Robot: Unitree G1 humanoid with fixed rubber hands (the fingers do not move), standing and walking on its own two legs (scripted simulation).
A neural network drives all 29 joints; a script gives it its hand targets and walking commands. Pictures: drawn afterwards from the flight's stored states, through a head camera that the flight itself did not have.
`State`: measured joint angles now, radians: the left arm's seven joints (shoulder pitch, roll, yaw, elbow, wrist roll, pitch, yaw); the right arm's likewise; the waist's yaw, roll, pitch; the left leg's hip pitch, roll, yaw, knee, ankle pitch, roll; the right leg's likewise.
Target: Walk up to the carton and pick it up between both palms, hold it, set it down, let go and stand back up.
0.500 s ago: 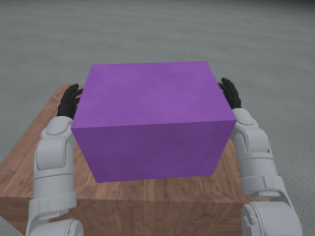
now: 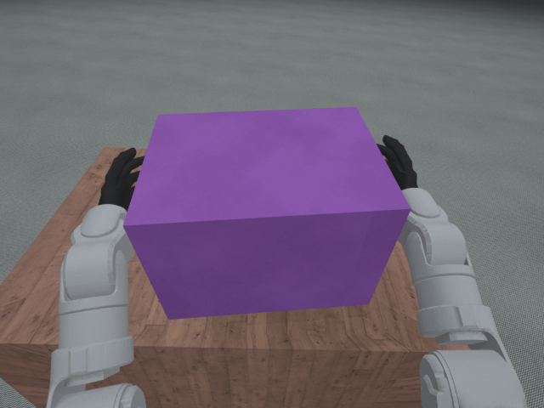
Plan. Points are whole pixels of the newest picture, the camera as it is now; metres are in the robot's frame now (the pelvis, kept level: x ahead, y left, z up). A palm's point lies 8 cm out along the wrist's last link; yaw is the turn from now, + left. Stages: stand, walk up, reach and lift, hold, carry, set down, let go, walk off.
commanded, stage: hold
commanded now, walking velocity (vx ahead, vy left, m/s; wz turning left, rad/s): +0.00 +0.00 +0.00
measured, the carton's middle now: (264, 210) +0.36 -0.01 +0.15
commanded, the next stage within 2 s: none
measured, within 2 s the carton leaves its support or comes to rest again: neither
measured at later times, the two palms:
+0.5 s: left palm (119, 204) +0.35 +0.18 +0.19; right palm (400, 192) +0.35 -0.21 +0.19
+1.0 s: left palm (117, 203) +0.35 +0.19 +0.19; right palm (397, 189) +0.36 -0.21 +0.19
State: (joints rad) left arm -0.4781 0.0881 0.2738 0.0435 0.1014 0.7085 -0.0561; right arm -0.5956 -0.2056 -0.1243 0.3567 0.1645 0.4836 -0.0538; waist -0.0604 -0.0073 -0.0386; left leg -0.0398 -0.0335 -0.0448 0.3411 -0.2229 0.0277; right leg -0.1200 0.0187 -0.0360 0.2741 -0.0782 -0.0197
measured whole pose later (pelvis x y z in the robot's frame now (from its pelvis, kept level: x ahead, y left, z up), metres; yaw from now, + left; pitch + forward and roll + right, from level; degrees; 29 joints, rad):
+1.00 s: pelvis +0.00 +0.00 +0.00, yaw +1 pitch -4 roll -1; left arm -0.50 0.10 0.27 0.07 0.10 0.69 -0.06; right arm -0.60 -0.19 -0.14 0.37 0.15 0.47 -0.05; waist -0.07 -0.01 -0.04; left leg -0.05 -0.04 -0.05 0.34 -0.22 0.03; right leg -0.13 0.02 -0.04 0.28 -0.08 -0.02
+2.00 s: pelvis +0.00 +0.00 +0.00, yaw +1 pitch -4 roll +0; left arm -0.52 0.10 0.28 0.09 0.11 0.69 -0.06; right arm -0.62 -0.20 -0.14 0.39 0.14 0.46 -0.04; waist -0.07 -0.01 -0.03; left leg -0.06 -0.04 -0.05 0.34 -0.21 0.03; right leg -0.13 0.02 -0.03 0.28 -0.08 -0.02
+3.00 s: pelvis +0.00 +0.00 +0.00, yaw +1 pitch -5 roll -1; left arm -0.50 0.09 0.27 0.08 0.11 0.71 -0.05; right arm -0.61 -0.21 -0.13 0.39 0.15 0.47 -0.04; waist -0.07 -0.01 -0.03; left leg -0.05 -0.04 -0.04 0.35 -0.22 0.03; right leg -0.12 0.02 -0.03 0.28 -0.09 -0.02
